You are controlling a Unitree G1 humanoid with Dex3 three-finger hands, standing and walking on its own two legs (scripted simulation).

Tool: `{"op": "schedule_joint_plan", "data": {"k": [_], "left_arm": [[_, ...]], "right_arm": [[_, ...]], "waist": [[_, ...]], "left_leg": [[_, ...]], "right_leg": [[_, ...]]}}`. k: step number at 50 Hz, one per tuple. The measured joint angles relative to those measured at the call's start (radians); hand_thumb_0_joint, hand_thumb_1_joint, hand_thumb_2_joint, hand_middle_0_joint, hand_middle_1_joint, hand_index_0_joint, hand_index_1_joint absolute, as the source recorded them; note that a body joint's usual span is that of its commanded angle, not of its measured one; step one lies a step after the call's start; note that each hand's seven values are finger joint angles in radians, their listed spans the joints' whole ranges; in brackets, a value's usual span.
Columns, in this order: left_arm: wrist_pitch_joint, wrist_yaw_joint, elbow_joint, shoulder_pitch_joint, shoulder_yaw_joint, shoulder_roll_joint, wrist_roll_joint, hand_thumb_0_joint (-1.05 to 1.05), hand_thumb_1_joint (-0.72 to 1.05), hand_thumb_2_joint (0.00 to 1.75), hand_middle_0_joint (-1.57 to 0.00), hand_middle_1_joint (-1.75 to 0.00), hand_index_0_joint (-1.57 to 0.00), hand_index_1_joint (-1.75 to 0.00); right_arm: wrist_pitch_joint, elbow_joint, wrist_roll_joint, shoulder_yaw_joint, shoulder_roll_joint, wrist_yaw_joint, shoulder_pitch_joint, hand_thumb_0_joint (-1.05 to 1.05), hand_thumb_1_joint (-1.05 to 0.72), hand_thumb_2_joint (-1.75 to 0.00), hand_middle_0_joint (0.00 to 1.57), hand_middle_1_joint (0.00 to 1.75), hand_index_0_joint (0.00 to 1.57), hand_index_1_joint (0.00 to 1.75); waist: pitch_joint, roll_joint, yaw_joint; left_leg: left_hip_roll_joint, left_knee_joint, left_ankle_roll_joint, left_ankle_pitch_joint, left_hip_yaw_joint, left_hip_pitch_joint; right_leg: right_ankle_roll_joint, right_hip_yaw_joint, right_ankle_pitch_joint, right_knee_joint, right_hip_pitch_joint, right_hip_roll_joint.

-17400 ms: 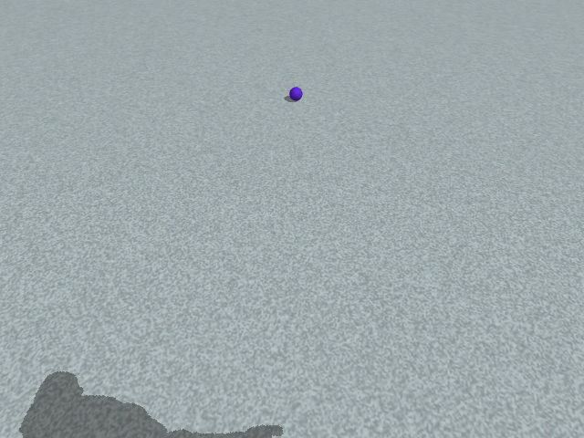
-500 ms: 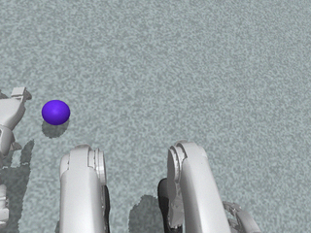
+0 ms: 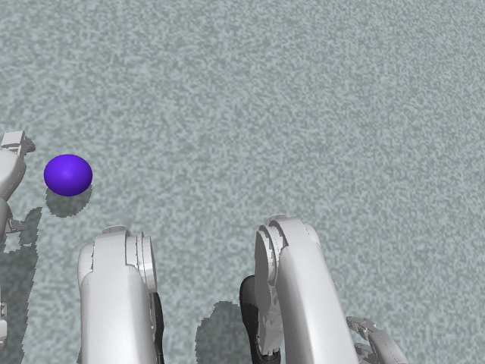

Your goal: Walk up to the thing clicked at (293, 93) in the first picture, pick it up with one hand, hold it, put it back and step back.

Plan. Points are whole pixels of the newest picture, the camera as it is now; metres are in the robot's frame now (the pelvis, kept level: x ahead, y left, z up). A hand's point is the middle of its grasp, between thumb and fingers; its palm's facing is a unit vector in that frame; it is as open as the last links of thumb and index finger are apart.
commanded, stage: rise first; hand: left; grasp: from above
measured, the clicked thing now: (69, 175) +0.45 +0.31 -0.29
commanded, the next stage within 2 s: approach in 0.08 s
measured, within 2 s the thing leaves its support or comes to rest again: neither
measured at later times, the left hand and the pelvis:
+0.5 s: hand (52, 168) +0.43 +0.30 -0.18, palm faces -0.40 -0.06 -0.92, open 14.1 cm; pelvis +0.00 +0.00 -0.01, yaw +0 degrees
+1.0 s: hand (37, 187) +0.40 +0.32 -0.19, palm faces -0.51 -0.12 -0.85, open 14.0 cm; pelvis +0.00 +0.00 -0.01, yaw -1 degrees
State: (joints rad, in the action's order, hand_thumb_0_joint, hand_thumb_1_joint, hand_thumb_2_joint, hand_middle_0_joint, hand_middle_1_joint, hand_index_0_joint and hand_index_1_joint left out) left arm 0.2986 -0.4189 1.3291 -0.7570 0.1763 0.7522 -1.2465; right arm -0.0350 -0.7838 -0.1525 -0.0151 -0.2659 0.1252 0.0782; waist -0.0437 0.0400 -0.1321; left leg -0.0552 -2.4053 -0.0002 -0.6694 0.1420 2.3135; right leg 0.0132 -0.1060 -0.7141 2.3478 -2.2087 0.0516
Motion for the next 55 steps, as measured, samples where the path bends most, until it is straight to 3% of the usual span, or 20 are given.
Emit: {"op": "schedule_joint_plan", "data": {"k": [11,23,29,35,40,45,50,55], "left_arm": [[0.000,-0.014,0.024,-0.011,0.001,0.010,-0.007,0.00,-0.54,1.01,-0.08,-1.04,-0.08,-1.04],[-0.051,-0.055,0.073,-0.106,-0.112,-0.036,-0.019,0.00,-0.53,1.00,-0.08,-1.05,-0.08,-1.05],[-0.133,-0.085,0.107,-0.182,-0.078,-0.061,-0.027,0.00,-0.54,1.00,-0.08,-1.06,-0.09,-1.06],[-0.208,-0.032,0.161,-0.240,-0.074,-0.039,0.017,0.00,-0.55,1.01,-0.08,-1.06,-0.08,-1.06],[-0.204,0.052,0.145,-0.204,-0.070,-0.010,0.073,0.00,-0.55,1.00,-0.07,-1.06,-0.08,-1.06],[-0.118,0.103,0.122,-0.130,-0.062,0.021,0.095,0.00,-0.53,0.98,-0.07,-1.08,-0.09,-1.07],[-0.011,0.061,0.043,-0.052,-0.045,0.031,0.048,0.00,-0.52,0.97,-0.08,-1.08,-0.10,-1.07],[-0.002,-0.030,0.001,-0.039,-0.063,0.012,0.002,0.00,-0.53,0.99,-0.08,-1.06,-0.09,-1.06]], "right_arm": [[-0.003,0.003,-0.005,-0.013,0.002,0.003,-0.001,0.00,-0.91,-0.90,0.20,0.30,0.20,0.30],[-0.034,-0.001,-0.012,-0.032,0.007,0.004,0.014,0.00,-0.91,-0.90,0.20,0.30,0.20,0.30],[-0.036,0.020,-0.012,-0.054,0.001,0.004,0.027,0.00,-0.91,-0.90,0.20,0.30,0.20,0.30],[-0.024,0.032,0.010,-0.070,-0.011,0.003,0.055,0.00,-0.92,-0.90,0.20,0.30,0.20,0.30],[-0.010,0.039,0.027,-0.077,-0.012,0.007,0.079,0.00,-0.91,-0.90,0.20,0.30,0.20,0.30],[-0.007,0.041,0.023,-0.087,-0.013,0.012,0.091,0.00,-0.91,-0.90,0.20,0.30,0.20,0.30],[-0.008,0.028,0.003,-0.076,-0.015,0.014,0.080,0.00,-0.91,-0.90,0.20,0.30,0.20,0.30],[-0.021,0.015,-0.016,-0.048,-0.014,0.013,0.045,0.00,-0.91,-0.90,0.20,0.30,0.20,0.30]], "waist": [[0.007,0.003,-0.011],[0.001,0.010,-0.052],[-0.002,-0.009,-0.101],[-0.002,-0.043,-0.127],[0.028,-0.052,-0.121],[0.052,-0.033,-0.096],[0.069,0.000,-0.060],[0.051,0.023,-0.047]], "left_leg": [[0.001,-0.013,0.001,0.001,0.005,0.008],[0.002,-0.015,-0.002,0.009,0.003,0.022],[-0.005,-0.007,-0.003,0.008,0.006,0.023],[-0.012,0.007,-0.002,0.007,0.006,0.017],[-0.015,0.016,-0.001,0.005,0.004,-0.005],[-0.009,0.007,-0.005,0.011,0.014,-0.005],[0.003,-0.020,-0.011,0.015,0.024,0.009],[0.011,-0.039,-0.006,0.018,0.017,0.024]], "right_leg": [[0.002,-0.004,0.002,0.009,-0.005,0.001],[0.000,-0.001,0.009,0.015,-0.022,0.000],[-0.001,-0.004,0.018,0.004,-0.030,0.007],[-0.002,-0.004,0.024,-0.012,-0.030,0.014],[-0.002,-0.003,0.025,-0.020,-0.012,0.016],[-0.005,-0.011,0.028,-0.013,-0.007,0.012],[-0.005,-0.019,0.024,0.011,-0.010,0.006],[0.000,-0.013,0.017,0.032,-0.016,-0.001]]}}
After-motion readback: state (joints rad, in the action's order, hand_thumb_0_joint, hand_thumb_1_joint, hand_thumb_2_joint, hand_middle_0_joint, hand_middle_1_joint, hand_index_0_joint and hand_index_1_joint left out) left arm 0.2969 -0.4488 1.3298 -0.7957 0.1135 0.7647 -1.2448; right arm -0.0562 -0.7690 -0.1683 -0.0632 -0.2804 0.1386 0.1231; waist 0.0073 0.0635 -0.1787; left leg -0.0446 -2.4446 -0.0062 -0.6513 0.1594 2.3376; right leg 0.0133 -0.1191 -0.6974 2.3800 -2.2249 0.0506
